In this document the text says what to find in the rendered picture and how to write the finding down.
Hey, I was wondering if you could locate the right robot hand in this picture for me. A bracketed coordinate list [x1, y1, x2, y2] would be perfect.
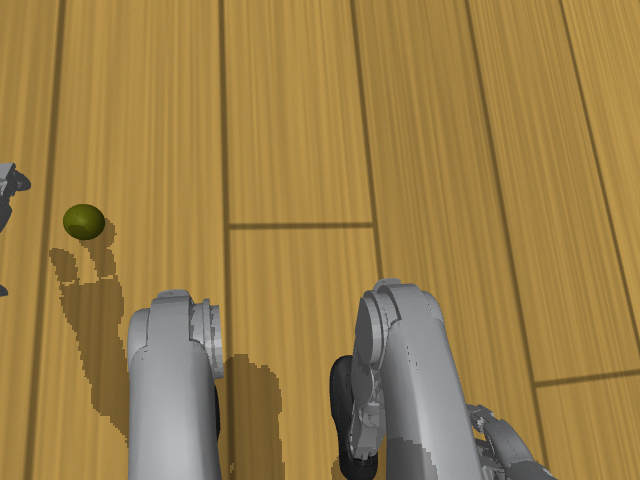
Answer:
[466, 404, 535, 480]

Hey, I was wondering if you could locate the ball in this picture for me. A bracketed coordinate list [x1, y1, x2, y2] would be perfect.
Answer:
[63, 204, 105, 240]

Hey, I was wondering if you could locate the left robot hand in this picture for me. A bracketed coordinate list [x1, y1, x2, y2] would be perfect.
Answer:
[0, 163, 31, 297]

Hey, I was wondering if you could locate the right robot foot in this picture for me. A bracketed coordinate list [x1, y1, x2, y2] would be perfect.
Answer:
[329, 355, 378, 480]

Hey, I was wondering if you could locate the right robot arm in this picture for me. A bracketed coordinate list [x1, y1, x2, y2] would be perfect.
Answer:
[505, 461, 558, 480]

